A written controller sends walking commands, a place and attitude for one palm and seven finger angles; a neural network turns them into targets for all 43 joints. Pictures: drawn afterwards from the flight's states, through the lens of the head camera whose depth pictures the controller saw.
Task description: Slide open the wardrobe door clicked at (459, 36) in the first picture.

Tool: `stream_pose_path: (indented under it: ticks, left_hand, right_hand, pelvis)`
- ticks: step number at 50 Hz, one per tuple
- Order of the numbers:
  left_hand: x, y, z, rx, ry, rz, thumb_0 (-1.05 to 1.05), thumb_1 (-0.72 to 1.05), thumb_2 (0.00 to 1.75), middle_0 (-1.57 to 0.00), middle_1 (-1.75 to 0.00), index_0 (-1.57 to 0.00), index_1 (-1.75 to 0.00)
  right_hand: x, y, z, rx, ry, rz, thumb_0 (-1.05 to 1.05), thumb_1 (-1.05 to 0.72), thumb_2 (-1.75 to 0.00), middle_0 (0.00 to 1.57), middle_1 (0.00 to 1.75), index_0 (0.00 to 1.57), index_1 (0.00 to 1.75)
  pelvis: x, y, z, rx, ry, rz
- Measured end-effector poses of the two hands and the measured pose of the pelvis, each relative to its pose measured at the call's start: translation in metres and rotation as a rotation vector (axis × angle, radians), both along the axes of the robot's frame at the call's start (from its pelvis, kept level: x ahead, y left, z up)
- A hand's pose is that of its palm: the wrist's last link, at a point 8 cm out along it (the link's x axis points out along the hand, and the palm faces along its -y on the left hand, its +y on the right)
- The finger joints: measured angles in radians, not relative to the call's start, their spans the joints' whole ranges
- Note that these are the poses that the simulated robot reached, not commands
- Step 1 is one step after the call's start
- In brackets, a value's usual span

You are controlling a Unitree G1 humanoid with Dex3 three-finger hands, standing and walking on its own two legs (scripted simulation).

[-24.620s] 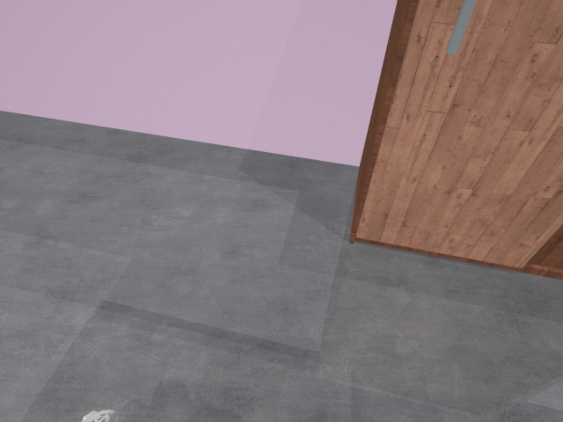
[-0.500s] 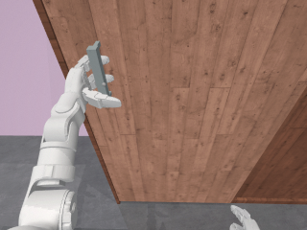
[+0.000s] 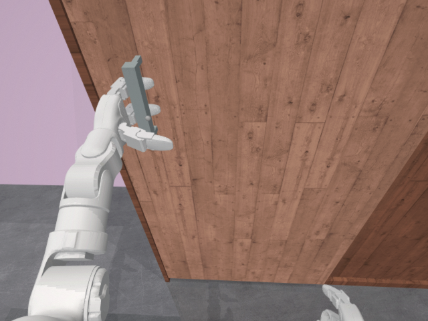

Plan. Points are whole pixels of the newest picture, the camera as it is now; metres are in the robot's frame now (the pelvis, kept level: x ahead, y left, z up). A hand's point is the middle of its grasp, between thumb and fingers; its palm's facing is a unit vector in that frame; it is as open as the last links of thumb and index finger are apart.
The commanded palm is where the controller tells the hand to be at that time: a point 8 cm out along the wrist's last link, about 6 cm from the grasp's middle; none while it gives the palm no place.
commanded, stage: slide the fingers in behind the handle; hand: left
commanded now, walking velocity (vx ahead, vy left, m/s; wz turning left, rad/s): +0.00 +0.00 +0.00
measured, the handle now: (144, 104) +0.45 +0.17 +0.21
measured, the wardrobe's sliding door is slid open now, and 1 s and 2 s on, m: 0.00 0.00 0.00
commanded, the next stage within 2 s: grip the handle and tug to test in 0.24 s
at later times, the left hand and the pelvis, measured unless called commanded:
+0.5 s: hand (148, 118) +0.39 +0.15 +0.22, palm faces +0.05 -1.00 -0.01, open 13.9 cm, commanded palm +0.36 +0.19 +0.22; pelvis +0.01 +0.00 +0.00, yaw +0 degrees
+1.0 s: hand (147, 117) +0.40 +0.15 +0.22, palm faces +0.05 -1.00 +0.00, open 6.4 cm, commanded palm +0.36 +0.19 +0.22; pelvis +0.01 +0.00 +0.00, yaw +0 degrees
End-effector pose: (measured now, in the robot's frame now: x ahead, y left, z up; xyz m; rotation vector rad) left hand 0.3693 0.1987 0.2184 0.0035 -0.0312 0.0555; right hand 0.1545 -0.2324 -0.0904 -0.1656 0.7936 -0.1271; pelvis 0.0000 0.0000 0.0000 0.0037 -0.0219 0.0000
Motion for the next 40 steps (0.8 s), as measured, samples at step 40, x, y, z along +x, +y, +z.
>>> stream_pose_path:
  ticks: [40]
  left_hand:
    - [0.002, 0.001, 0.000, 0.007, -0.001, -0.003, 0.00, 0.18, 0.59, -0.33, -1.27, -0.27, -1.26]
  right_hand:
    - [0.014, 0.007, 0.003, 0.007, -0.019, 0.009, 0.01, -0.91, -0.90, 0.20, 0.30, 0.20, 0.30]
  pelvis:
    - [0.007, 0.004, 0.000, 0.002, 0.002, -0.004]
